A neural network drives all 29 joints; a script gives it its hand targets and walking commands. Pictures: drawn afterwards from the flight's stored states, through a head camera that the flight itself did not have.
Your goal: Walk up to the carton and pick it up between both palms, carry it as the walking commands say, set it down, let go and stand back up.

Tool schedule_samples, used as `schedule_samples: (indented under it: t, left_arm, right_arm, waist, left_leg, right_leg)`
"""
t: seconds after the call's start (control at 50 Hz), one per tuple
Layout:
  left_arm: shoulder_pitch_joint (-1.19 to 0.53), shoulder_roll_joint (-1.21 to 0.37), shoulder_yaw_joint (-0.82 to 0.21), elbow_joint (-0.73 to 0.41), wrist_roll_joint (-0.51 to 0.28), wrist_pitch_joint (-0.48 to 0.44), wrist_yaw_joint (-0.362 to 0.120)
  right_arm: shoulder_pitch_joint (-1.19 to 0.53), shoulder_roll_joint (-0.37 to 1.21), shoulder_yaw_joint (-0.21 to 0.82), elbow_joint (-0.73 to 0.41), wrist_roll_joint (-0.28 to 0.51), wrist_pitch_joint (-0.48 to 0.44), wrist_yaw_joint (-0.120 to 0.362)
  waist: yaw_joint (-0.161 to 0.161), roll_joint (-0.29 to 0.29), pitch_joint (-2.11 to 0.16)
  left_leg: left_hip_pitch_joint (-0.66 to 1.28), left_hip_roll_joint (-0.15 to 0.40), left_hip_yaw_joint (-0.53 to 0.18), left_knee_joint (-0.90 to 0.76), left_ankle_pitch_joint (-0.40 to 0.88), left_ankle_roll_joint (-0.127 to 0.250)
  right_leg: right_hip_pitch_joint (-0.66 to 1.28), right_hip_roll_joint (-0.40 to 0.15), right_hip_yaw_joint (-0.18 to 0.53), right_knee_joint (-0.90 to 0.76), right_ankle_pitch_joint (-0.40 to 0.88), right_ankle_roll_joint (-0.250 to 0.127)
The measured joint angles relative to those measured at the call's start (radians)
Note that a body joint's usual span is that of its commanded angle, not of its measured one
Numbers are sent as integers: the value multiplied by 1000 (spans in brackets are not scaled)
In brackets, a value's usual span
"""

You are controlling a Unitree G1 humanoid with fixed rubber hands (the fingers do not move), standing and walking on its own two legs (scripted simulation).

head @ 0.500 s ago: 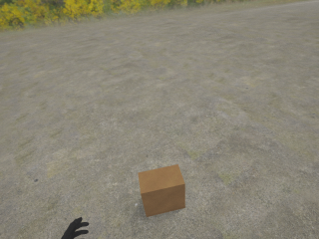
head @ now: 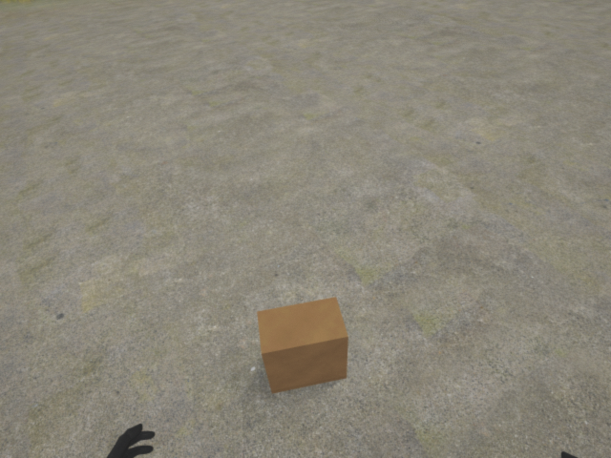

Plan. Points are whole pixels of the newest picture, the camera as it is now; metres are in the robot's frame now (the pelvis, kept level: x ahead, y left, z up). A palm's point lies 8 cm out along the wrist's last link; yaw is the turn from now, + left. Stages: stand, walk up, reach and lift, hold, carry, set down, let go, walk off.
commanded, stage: stand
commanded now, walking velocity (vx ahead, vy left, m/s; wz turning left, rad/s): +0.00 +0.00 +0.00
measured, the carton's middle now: (303, 346) +0.63 +0.04 -0.61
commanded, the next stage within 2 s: none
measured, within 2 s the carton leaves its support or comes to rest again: neither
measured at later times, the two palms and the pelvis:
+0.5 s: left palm out of the picture +0.16 +0.34 -0.08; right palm out of the picture +0.10 -0.25 -0.05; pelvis +0.04 +0.06 +0.01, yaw -3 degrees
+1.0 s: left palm out of the picture +0.11 +0.33 -0.08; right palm out of the picture +0.08 -0.26 -0.05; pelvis +0.00 +0.05 +0.01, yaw -3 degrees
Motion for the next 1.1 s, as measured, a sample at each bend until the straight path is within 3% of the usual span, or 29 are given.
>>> schedule_samples:
  t: [0.04,0.12,0.18,0.24,0.34,0.56,0.74,0.88,1.1]
  left_arm:
    - [-4,-1,0,1,0,-15,-9]
    - [-4,-1,0,1,0,-16,-12]
    - [-4,-1,0,1,0,-16,-17]
    - [-4,-1,0,2,0,-14,-26]
    - [-4,0,0,17,0,-5,-37]
    - [-4,0,0,18,0,-6,-38]
    - [-4,0,0,17,0,4,-18]
    - [-4,0,0,18,0,23,-20]
    - [-4,0,0,37,0,11,-33]
  right_arm:
    - [0,0,0,8,0,-2,2]
    - [-2,0,0,19,0,1,11]
    - [-11,-1,0,18,0,-3,27]
    - [-11,-2,0,23,0,-21,41]
    - [-12,0,1,72,0,-46,45]
    - [-27,0,0,77,0,-59,18]
    - [-60,0,1,77,0,-55,-8]
    - [-70,0,4,89,0,-61,8]
    - [-73,0,4,111,0,-56,38]
  waist:
    - [12,-6,14]
    - [48,-2,23]
    - [59,3,23]
    - [61,16,27]
    - [77,3,34]
    - [75,-10,40]
    - [90,-10,48]
    - [90,-12,57]
    - [86,-12,70]
  left_leg:
    - [-2,2,5,46,-10,-5]
    - [-17,2,-24,164,-20,-5]
    - [-20,3,-37,150,-25,-5]
    - [-19,3,-49,31,15,-3]
    - [-18,1,-10,17,35,26]
    - [-18,2,0,5,19,42]
    - [-18,1,5,24,29,30]
    - [-18,1,5,17,50,47]
    - [-18,1,6,-32,109,22]
  right_leg:
    - [15,-2,-2,-99,122,-11]
    - [72,9,-2,-97,85,-31]
    - [101,2,-2,-119,82,-30]
    - [92,-1,-3,-120,80,-16]
    - [95,-10,6,-149,74,-14]
    - [100,-12,7,-185,109,-14]
    - [110,-15,7,-186,110,-14]
    - [102,-15,7,-169,83,-12]
    - [90,-18,7,-196,162,-12]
